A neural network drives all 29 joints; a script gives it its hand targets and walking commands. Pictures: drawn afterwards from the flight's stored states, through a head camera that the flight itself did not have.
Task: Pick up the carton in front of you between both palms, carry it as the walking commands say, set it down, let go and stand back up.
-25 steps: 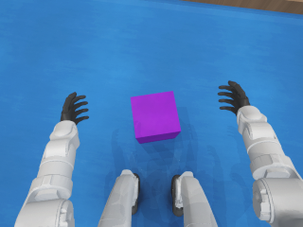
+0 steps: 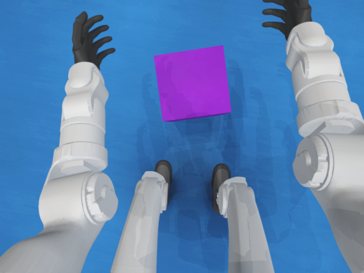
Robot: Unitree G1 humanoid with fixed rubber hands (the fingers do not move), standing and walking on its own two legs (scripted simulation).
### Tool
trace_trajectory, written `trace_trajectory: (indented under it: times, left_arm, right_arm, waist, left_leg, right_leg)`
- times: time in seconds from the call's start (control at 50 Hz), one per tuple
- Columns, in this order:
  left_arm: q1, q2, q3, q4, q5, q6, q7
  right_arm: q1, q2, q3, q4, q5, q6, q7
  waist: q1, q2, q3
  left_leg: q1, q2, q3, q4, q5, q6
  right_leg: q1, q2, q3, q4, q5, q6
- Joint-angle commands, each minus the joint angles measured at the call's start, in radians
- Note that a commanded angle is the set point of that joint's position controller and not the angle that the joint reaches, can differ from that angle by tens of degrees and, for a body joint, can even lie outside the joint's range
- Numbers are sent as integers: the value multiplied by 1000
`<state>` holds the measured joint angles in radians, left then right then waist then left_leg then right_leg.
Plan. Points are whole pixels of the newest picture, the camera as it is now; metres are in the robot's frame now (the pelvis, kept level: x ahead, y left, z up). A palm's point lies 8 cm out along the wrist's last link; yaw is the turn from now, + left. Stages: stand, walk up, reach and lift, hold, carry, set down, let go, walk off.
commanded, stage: reach and lift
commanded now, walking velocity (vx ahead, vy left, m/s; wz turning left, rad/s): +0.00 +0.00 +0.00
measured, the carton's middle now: (192, 89) +0.49 +0.03 -0.51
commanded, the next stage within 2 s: none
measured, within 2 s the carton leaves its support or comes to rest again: leaves its support in 1.60 s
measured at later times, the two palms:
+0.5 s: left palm (126, 90) +0.46 +0.22 -0.35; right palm (256, 73) +0.53 -0.16 -0.36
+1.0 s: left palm (137, 91) +0.47 +0.21 -0.43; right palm (246, 80) +0.52 -0.15 -0.44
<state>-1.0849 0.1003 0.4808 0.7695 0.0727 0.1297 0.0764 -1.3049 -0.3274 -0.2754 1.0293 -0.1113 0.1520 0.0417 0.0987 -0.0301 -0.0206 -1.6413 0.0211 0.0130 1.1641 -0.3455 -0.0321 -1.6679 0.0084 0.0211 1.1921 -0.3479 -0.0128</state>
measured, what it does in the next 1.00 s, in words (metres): lowers itself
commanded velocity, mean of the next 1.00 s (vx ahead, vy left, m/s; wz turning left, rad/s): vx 0.00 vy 0.00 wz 0.00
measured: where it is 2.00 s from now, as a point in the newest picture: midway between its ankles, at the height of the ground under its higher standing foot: (189, 195)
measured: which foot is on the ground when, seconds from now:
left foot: down 0.00-1.00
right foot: down 0.00-1.00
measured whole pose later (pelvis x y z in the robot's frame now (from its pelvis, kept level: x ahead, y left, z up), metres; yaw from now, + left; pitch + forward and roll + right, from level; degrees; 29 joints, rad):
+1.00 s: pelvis -0.05 +0.01 -0.26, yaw +2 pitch +37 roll +3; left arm -1.40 0.26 0.13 1.10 -0.30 0.02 0.18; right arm -1.52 -0.48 0.08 1.20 0.24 0.04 -0.07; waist 0.07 0.04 0.37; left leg -2.26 -0.03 0.01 2.17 -0.56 -0.05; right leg -2.29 -0.01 0.05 2.21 -0.57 0.00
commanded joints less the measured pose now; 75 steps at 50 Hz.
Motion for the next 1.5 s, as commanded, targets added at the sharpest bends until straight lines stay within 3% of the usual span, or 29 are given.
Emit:
trace_trajectory:
  times: [0.0, 0.1, 0.14, 0.18, 0.24, 0.26, 0.38, 0.4, 0.44, 0.46, 0.48, 0.5, 0.56, 0.64, 0.74, 0.76, 0.8, 0.9, 0.96, 0.98, 1.0, 1.1, 1.2, 1.22, 1.24, 1.34, 1.38, 1.46, 1.48]
  left_arm:
    - [-94, 76, 15, -64, 18, -54, -15]
    - [-117, 114, -19, -30, -41, -81, -11]
    - [-74, 104, -33, -17, -40, -94, -6]
    - [-116, 155, -34, 7, -68, -87, 3]
    - [-146, 192, -75, -16, -123, -91, 22]
    - [-184, 220, -123, 15, -144, -84, 30]
    - [-324, 273, -238, -86, -263, -57, 75]
    - [-354, 245, -245, -53, -299, -47, 78]
    - [-392, 252, -232, 6, -271, -37, 90]
    - [-421, 228, -260, 46, -299, -37, 95]
    - [-427, 264, -240, 85, -275, -44, 91]
    - [-456, 264, -273, 144, -288, -39, 91]
    - [-506, 263, -223, 174, -248, -72, 92]
    - [-574, 282, -266, 152, -280, -104, 93]
    - [-579, 274, -338, 225, -369, -119, 102]
    - [-599, 270, -336, 214, -377, -123, 105]
    - [-534, 268, -347, 253, -366, -126, 100]
    - [-510, 234, -358, 239, -395, -125, 101]
    - [-490, 264, -327, 221, -361, -127, 111]
    - [-498, 257, -318, 231, -353, -121, 113]
    - [-458, 273, -294, 298, -339, -127, 112]
    - [-549, 206, -316, 245, -321, -129, 100]
    - [-556, 125, -311, 253, -277, -132, 105]
    - [-581, 110, -332, 264, -294, -137, 101]
    - [-616, 31, -335, 233, -267, -140, 91]
    - [-863, -591, -404, 199, -208, -75, -83]
    - [-825, -668, -353, 197, -161, -45, -131]
    - [-822, -806, -394, 137, -188, 2, -189]
    - [-835, -788, -404, 100, -209, 15, -197]
  right_arm:
    - [-131, -57, -42, -86, -7, -40, -14]
    - [-150, -59, 12, -136, 30, -65, -52]
    - [-113, -4, 71, -124, 85, -73, -52]
    - [-126, -68, 75, -80, 82, -68, -59]
    - [-200, -130, 121, -167, 137, -80, -74]
    - [-204, -139, 123, -106, 155, -73, -84]
    - [-393, -223, 235, -197, 289, -63, -106]
    - [-412, -270, 218, -150, 262, -58, -116]
    - [-420, -265, 235, -76, 290, -41, -120]
    - [-441, -237, 244, -40, 274, -38, -114]
    - [-453, -240, 264, -22, 303, -46, -110]
    - [-459, -251, 257, 58, 311, -45, -102]
    - [-492, -235, 290, 106, 331, -74, -98]
    - [-541, -289, 293, 124, 325, -99, -97]
    - [-586, -298, 355, 130, 381, -122, -116]
    - [-623, -319, 348, 55, 370, -135, -119]
    - [-605, -303, 372, 34, 398, -136, -110]
    - [-524, -290, 342, 74, 333, -127, -111]
    - [-504, -214, 361, 87, 365, -121, -109]
    - [-500, -260, 320, 88, 338, -127, -110]
    - [-515, -208, 366, 75, 363, -119, -108]
    - [-504, -204, 347, 160, 335, -119, -100]
    - [-534, -92, 362, 185, 353, -124, -91]
    - [-551, -73, 383, 163, 330, -126, -88]
    - [-600, 7, 384, 128, 338, -131, -83]
    - [-721, 626, 422, 123, 237, -91, 64]
    - [-674, 754, 397, 111, 236, -62, 105]
    - [-638, 862, 355, 21, 202, -33, 162]
    - [-628, 889, 378, 11, 228, -12, 167]
  waist:
    - [46, -58, -1028]
    - [-9, -99, -1021]
    - [56, -108, -993]
    - [5, -135, -1055]
    - [39, -117, -1124]
    - [-12, -119, -1131]
    - [30, -117, -1315]
    - [-3, -127, -1204]
    - [43, -57, -1106]
    - [-19, -114, -1016]
    - [36, -98, -985]
    - [-16, -85, -923]
    - [52, -49, -787]
    - [-6, -57, -877]
    - [10, -63, -986]
    - [-28, -85, -999]
    - [11, -74, -976]
    - [-53, -106, -948]
    - [16, -120, -907]
    - [-19, -83, -908]
    - [43, -115, -852]
    - [-17, -76, -734]
    - [27, -31, -721]
    - [-39, -67, -746]
    - [22, -62, -739]
    - [-43, -111, -665]
    - [-3, -99, -624]
    - [-77, -51, -727]
    - [-45, -71, -779]
  left_leg:
    - [339, -98, 65, 56, 493, -41]
    - [106, -88, 71, 216, 396, -42]
    - [48, -89, 84, 253, 356, -50]
    - [2, -95, 93, 325, 344, -55]
    - [46, -84, 80, 437, 387, -50]
    - [18, -78, 87, 463, 316, -55]
    - [96, -69, 93, 594, 221, -42]
    - [45, -74, 89, 615, 183, -45]
    - [45, -63, 102, 642, 85, -46]
    - [-22, -59, 78, 643, 52, -37]
    - [-28, -57, 95, 671, 15, -40]
    - [-16, -45, 69, 669, -46, -37]
    - [-122, -46, 83, 707, -53, -46]
    - [-62, -44, 50, 770, 62, -42]
    - [87, -49, 49, 845, 177, -39]
    - [77, -54, 43, 856, 218, -34]
    - [64, -56, 46, 864, 217, -25]
    - [14, -70, 47, 872, 234, -42]
    - [-54, -74, 69, 855, 163, -36]
    - [-81, -70, 72, 855, 153, -52]
    - [-98, -72, 84, 847, 123, -37]
    - [-112, -74, 55, 818, 67, -40]
    - [-64, -77, 62, 818, 53, -36]
    - [-41, -81, 46, 826, 89, -35]
    - [-35, -96, 45, 812, 99, -18]
    - [-110, -139, 64, 840, 43, -18]
    - [-177, -148, 98, 865, -5, -16]
    - [-84, -159, 81, 880, 82, -2]
    - [-89, -152, 79, 879, 82, -3]
  right_leg:
    - [613, 60, 33, 46, 589, 30]
    - [435, 53, 30, 196, 500, 32]
    - [403, 53, 16, 265, 488, 39]
    - [384, 49, 13, 335, 496, 43]
    - [265, 48, 5, 437, 413, 42]
    - [342, 47, 4, 466, 396, 33]
    - [358, 39, -35, 634, 241, 48]
    - [270, 30, -44, 639, 184, 42]
    - [182, 30, -13, 631, 37, 28]
    - [144, 21, -35, 649, 22, 33]
    - [124, 13, -16, 652, -27, 36]
    - [53, 11, -25, 655, -102, 31]
    - [-20, 6, 1, 690, -112, 27]
    - [40, 3, -7, 792, 31, 27]
    - [79, -6, -11, 846, 83, 25]
    - [75, 0, -23, 846, 113, 28]
    - [86, -4, -10, 861, 137, 31]
    - [107, -2, -19, 863, 177, 33]
    - [100, -1, -12, 858, 128, 38]
    - [123, 5, 2, 845, 136, 23]
    - [87, 3, 13, 822, 84, 30]
    - [-35, 5, 2, 805, 10, 25]
    - [-60, 25, 12, 794, -23, 18]
    - [-53, 17, -6, 804, 23, 27]
    - [-74, 28, -2, 801, 14, 18]
    - [-82, 69, -19, 794, 0, 6]
    - [-98, 78, -7, 793, -38, -2]
    - [-146, 91, -55, 826, 34, -2]
    - [-72, 79, -50, 835, 55, -5]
